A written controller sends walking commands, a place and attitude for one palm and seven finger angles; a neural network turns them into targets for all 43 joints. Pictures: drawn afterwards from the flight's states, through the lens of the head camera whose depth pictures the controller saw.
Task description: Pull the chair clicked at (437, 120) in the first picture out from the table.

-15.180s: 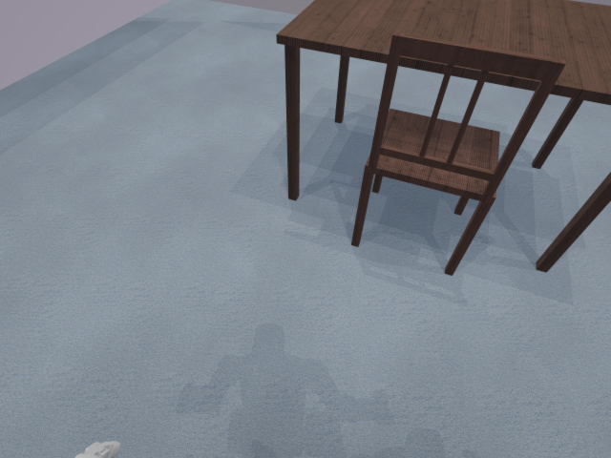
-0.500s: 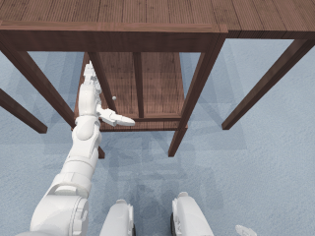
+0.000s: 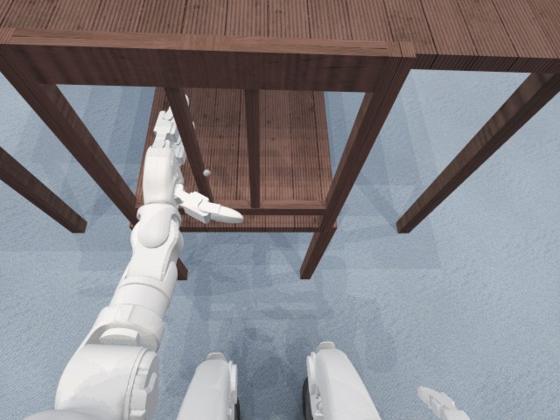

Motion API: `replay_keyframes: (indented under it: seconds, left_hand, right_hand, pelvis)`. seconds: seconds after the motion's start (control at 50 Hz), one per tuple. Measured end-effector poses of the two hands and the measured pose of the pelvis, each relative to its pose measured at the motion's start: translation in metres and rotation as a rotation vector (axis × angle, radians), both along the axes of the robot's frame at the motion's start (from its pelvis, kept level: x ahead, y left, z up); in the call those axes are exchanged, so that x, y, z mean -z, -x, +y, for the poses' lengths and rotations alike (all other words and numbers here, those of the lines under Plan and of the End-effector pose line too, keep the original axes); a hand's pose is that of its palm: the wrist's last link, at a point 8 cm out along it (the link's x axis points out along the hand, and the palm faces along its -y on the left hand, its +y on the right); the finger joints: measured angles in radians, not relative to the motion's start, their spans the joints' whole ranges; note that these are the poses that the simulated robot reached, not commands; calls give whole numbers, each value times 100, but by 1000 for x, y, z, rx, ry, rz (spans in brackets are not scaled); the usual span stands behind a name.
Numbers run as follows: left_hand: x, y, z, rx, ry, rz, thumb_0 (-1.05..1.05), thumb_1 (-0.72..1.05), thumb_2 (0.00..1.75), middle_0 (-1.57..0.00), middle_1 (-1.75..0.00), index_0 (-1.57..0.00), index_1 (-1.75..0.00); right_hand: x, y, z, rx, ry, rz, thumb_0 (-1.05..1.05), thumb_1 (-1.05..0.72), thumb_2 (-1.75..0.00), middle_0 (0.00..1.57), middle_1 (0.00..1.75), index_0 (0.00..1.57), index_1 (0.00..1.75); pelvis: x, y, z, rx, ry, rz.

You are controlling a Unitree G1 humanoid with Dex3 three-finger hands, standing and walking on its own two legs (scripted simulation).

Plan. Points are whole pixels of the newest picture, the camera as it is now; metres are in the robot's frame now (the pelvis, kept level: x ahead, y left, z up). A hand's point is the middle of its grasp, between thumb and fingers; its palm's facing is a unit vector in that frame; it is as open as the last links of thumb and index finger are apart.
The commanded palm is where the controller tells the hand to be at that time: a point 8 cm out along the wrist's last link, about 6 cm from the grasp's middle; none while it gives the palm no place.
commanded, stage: hook a spindle and tug to test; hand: left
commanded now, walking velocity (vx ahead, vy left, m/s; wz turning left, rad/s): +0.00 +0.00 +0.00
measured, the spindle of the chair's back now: (195, 158) +0.48 +0.11 +0.02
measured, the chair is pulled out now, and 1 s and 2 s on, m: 0.00 0.01 0.08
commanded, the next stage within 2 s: step backward, pulling the chair out in 1.28 s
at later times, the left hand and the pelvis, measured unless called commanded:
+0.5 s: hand (211, 171) +0.45 +0.08 +0.03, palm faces -0.02 -1.00 -0.03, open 8.6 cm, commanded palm +0.42 +0.12 +0.03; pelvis +0.00 +0.00 +0.00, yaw +0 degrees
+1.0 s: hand (211, 178) +0.44 +0.08 +0.03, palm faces -0.04 -1.00 -0.01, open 4.9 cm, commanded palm +0.40 +0.13 +0.03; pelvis +0.01 +0.00 +0.01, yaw +0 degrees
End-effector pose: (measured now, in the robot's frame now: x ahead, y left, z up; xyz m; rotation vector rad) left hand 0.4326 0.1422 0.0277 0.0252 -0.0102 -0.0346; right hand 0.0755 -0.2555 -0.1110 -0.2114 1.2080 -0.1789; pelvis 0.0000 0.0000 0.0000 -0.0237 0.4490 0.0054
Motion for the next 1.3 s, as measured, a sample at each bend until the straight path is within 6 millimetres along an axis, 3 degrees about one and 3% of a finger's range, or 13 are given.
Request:
replay_keyframes:
  seconds: [0.22, 0.36, 0.48, 0.66, 0.76, 1.3]
  left_hand:
    - [-1, 1, -10, -1, 3, 0, -1, -43, 33, -30, -83, -29, -83]
    - [-2, 0, -8, -11, -8, 4, -1, -16, 45, -42, -119, -39, -119]
    - [-3, 0, -7, -13, -2, 8, 0, 15, 58, -47, -136, -43, -136]
    - [-3, 0, -7, -13, -4, 1, 1, 63, 79, -49, -144, -45, -144]
    - [-3, 1, -6, -6, 0, 5, 1, 79, 85, -50, -145, -45, -145]
    - [-3, 32, -9, 19, 13, 15, 2, 80, 81, -46, -145, -44, -145]
  right_hand:
    - [1, 5, 2, 6, -10, 13, 0, -91, -90, 20, 29, 20, 30]
    - [2, 8, 1, 10, -16, 19, 0, -91, -90, 20, 29, 20, 30]
    - [0, 8, -1, 14, -14, 20, 0, -91, -90, 20, 29, 20, 30]
    - [0, 3, -3, 4, -8, 23, 0, -91, -90, 20, 29, 20, 30]
    - [-1, -1, -3, 5, -10, 15, 0, -91, -90, 20, 29, 20, 30]
    - [-11, -47, 7, -23, -39, -69, 0, -91, -90, 20, 29, 20, 30]
  pelvis:
    - [-1, 0, -1, -1, -1, -3]
    - [-1, 0, -2, 1, -3, -5]
    - [-2, -2, -3, 1, -3, -4]
    - [-2, -4, -3, -2, -3, -1]
    - [-3, -5, -3, -1, -3, -1]
    - [-10, -22, -2, 3, -6, -15]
